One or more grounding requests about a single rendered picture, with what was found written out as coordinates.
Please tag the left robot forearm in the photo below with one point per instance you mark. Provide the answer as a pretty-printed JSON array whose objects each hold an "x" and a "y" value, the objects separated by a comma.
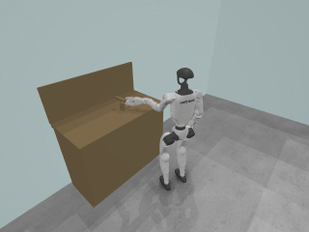
[{"x": 151, "y": 103}]

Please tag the counter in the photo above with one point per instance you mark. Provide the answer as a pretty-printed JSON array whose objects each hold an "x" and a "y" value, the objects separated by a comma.
[{"x": 104, "y": 142}]

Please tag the right robot upper arm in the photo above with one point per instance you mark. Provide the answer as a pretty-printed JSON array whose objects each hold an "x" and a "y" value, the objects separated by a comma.
[{"x": 199, "y": 103}]

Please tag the robot right hand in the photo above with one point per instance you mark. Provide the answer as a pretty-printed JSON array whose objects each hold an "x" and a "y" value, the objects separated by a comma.
[{"x": 190, "y": 124}]

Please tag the robot left hand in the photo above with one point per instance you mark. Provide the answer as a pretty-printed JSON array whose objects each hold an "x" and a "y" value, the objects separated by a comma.
[{"x": 137, "y": 101}]

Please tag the left robot thigh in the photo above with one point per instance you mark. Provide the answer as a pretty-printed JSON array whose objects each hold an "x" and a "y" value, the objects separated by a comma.
[{"x": 165, "y": 142}]

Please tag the left robot foot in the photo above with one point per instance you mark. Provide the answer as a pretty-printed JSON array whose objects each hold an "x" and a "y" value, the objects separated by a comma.
[{"x": 167, "y": 185}]

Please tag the left robot upper arm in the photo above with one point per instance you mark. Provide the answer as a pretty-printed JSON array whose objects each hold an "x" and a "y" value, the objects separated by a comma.
[{"x": 166, "y": 99}]

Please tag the right robot forearm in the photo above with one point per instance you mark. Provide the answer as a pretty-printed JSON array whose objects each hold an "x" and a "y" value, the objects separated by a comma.
[{"x": 195, "y": 119}]

